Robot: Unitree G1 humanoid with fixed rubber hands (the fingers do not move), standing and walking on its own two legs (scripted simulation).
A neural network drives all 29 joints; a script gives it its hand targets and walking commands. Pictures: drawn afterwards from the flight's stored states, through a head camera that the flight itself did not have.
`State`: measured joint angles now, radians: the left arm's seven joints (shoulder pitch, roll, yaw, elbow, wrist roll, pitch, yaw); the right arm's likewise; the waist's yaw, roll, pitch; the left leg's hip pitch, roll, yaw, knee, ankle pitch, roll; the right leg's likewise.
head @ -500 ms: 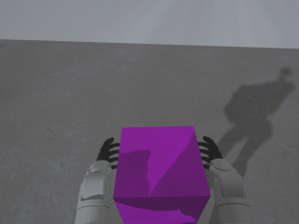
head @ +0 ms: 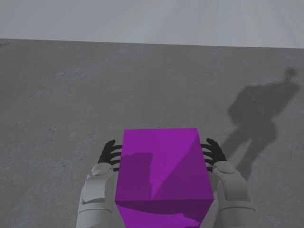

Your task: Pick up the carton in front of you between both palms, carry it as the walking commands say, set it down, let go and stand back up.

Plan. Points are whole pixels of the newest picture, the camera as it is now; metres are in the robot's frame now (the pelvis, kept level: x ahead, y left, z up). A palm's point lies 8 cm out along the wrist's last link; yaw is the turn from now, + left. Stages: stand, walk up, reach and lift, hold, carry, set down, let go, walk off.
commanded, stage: hold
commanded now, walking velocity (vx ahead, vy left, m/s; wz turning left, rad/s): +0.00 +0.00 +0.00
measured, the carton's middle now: (161, 181) +0.29 +0.00 -0.05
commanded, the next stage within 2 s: set down in 0.28 s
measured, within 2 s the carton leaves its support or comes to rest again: neither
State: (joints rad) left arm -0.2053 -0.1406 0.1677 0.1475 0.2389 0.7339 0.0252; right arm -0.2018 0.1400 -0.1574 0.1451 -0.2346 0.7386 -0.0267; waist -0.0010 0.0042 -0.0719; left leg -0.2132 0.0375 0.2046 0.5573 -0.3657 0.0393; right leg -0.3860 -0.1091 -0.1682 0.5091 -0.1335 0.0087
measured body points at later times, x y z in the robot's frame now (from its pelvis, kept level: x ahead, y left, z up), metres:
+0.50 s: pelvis -0.01 -0.06 +0.01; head -0.03 -0.07 +0.46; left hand +0.27 +0.18 +0.03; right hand +0.34 -0.12 +0.03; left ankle -0.04 +0.08 -0.73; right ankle +0.08 -0.16 -0.73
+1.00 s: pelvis -0.04 -0.07 -0.08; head +0.19 -0.03 +0.30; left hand +0.34 +0.17 -0.17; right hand +0.40 -0.13 -0.17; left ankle -0.04 +0.08 -0.73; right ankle +0.08 -0.16 -0.73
